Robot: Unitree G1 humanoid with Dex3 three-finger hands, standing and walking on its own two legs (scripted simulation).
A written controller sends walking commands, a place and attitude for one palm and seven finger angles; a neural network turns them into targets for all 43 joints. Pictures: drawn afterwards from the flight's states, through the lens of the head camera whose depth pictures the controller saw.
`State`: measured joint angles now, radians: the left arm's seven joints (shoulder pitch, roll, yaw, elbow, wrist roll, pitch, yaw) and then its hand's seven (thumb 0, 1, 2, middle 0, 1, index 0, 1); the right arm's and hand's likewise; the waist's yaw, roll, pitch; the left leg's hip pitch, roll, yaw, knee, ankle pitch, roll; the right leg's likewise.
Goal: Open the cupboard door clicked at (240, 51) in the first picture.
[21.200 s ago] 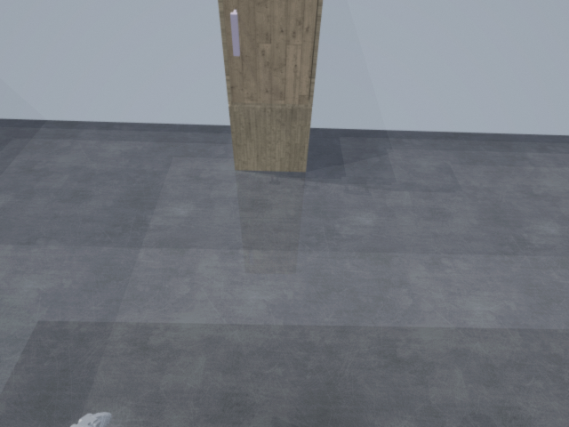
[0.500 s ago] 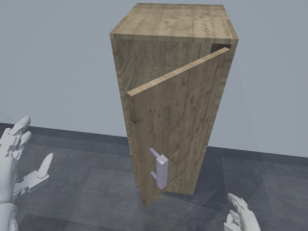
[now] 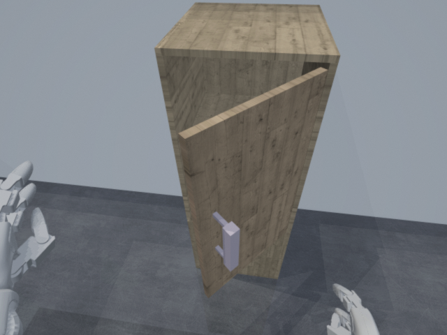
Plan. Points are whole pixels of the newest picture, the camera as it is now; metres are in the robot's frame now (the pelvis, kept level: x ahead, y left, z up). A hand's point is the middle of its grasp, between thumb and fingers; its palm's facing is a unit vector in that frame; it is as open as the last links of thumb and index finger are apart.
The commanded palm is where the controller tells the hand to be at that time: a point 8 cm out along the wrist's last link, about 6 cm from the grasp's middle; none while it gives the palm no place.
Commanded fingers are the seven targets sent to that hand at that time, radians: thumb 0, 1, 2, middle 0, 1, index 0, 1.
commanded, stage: step back with the hand held close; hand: left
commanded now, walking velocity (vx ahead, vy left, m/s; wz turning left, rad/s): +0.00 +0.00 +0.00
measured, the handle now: (224, 241) +0.33 +0.04 -0.04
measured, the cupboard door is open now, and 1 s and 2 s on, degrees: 48 48 48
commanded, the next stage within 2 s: stop stepping back and stand still in 1.38 s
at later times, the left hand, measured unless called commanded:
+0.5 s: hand (44, 249) +0.18 +0.27 +0.15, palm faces +0.35 -0.80 -0.49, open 7.4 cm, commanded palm +0.12 +0.31 +0.17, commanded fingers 0.00 0.90 0.90 -0.20 -0.30 -0.20 -0.30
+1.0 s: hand out of the picture +0.11 +0.28 +0.16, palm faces +0.45 -0.78 -0.43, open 7.4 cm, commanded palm +0.04 +0.32 +0.17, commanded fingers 0.00 0.90 0.90 -0.20 -0.30 -0.20 -0.30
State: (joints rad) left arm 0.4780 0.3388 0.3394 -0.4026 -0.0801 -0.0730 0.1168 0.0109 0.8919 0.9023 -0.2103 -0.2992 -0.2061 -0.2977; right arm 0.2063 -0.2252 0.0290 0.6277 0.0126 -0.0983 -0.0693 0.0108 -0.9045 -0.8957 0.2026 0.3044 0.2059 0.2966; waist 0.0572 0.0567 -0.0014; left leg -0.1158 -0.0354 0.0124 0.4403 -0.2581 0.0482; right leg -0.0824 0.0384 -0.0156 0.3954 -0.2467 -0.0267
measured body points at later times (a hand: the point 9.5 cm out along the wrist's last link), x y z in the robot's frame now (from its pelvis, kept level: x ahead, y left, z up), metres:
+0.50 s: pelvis -0.03 +0.01 +0.00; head -0.02 +0.02 +0.45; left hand +0.15 +0.31 +0.18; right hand +0.13 -0.25 -0.08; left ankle -0.01 +0.08 -0.74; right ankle -0.02 -0.10 -0.74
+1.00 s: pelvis -0.10 +0.02 -0.02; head -0.09 +0.04 +0.43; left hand +0.08 +0.32 +0.18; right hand +0.06 -0.22 -0.10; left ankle -0.01 +0.09 -0.74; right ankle -0.02 -0.10 -0.74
